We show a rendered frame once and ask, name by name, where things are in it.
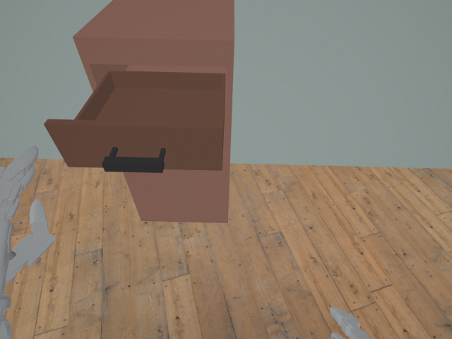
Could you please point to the left robot hand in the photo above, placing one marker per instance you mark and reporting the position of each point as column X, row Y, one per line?
column 13, row 180

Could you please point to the right robot hand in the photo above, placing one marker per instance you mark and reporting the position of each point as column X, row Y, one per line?
column 349, row 324

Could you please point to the handle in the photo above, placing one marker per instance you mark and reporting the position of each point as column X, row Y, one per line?
column 134, row 164

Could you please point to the drawer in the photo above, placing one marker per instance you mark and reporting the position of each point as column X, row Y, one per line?
column 140, row 112

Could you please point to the cabinet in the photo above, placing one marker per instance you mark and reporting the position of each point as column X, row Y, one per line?
column 191, row 36

